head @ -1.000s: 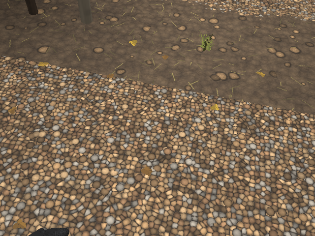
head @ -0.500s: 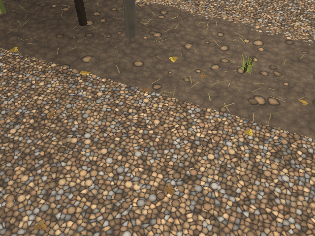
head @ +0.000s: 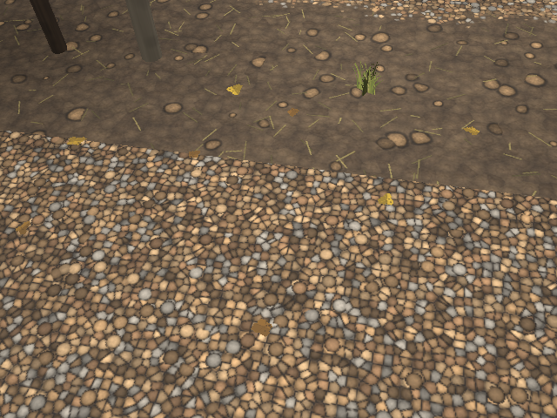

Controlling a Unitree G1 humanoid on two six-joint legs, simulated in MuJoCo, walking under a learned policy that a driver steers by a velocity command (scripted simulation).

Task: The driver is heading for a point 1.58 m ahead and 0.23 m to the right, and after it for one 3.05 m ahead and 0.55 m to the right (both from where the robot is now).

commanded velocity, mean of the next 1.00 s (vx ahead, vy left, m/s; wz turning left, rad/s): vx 0.06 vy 0.00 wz -0.43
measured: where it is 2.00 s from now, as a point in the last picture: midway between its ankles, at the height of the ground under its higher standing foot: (343, 374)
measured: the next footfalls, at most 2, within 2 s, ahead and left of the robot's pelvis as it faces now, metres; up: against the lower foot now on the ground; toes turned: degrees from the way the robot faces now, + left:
left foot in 0.38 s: +0.10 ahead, +0.13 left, +0.00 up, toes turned -20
right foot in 0.76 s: +0.01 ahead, -0.12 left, +0.00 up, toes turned -24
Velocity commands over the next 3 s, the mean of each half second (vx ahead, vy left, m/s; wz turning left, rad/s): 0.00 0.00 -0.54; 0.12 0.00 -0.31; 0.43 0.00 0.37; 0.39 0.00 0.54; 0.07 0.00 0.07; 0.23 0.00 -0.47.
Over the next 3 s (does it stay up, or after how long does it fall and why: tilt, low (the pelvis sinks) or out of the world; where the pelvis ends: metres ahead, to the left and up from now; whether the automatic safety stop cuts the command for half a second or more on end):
stays up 0.71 -0.12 0.03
